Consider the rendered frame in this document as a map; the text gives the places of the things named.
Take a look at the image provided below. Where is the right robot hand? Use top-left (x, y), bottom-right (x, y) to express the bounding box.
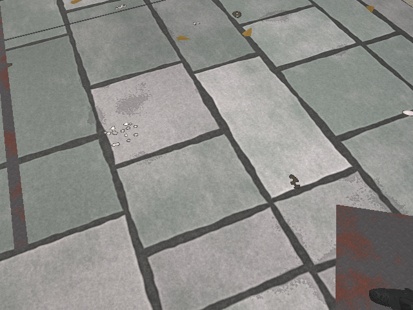
top-left (369, 288), bottom-right (413, 310)

